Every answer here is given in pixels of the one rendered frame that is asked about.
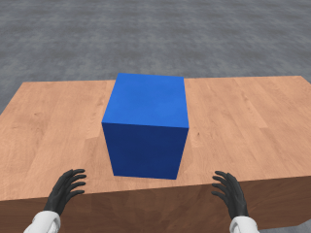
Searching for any right robot hand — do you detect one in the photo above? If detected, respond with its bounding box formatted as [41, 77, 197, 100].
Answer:
[211, 171, 249, 220]

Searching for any robot right forearm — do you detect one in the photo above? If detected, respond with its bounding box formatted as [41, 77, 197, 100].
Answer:
[229, 216, 259, 233]

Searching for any robot left forearm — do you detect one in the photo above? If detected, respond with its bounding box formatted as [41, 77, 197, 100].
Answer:
[23, 211, 61, 233]

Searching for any pedestal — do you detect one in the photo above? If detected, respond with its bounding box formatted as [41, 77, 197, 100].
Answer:
[0, 76, 311, 233]

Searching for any carton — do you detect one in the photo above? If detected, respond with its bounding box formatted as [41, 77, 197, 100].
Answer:
[101, 73, 190, 180]

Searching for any left robot hand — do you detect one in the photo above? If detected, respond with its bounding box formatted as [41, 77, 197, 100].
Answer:
[43, 169, 86, 216]

